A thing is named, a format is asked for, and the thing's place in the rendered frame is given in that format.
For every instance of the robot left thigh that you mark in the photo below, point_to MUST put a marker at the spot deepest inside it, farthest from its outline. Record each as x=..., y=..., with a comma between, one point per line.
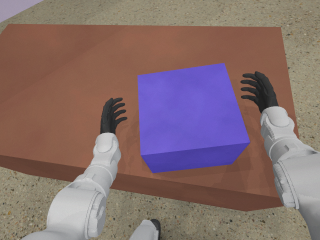
x=145, y=232

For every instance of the left robot forearm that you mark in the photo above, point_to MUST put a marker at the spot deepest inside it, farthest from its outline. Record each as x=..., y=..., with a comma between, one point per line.
x=102, y=170

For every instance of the robot left hand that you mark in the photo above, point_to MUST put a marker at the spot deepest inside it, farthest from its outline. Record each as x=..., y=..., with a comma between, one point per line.
x=109, y=122

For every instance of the robot left shin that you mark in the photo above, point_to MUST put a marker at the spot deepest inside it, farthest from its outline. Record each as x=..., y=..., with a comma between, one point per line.
x=147, y=222

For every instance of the pedestal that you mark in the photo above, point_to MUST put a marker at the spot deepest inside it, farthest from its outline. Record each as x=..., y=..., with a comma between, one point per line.
x=56, y=78

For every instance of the right robot forearm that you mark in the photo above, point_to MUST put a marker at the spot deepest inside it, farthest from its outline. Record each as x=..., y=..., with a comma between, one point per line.
x=280, y=141

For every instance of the robot right hand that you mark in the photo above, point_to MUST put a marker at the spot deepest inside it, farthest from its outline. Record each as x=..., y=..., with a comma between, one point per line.
x=265, y=96

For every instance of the carton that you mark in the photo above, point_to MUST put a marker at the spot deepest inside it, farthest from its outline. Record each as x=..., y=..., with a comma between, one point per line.
x=189, y=118

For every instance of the right robot upper arm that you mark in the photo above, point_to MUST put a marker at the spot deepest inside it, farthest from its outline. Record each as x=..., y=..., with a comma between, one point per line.
x=297, y=182

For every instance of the left robot upper arm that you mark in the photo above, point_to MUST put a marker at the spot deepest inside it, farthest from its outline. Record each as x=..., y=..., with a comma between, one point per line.
x=76, y=214

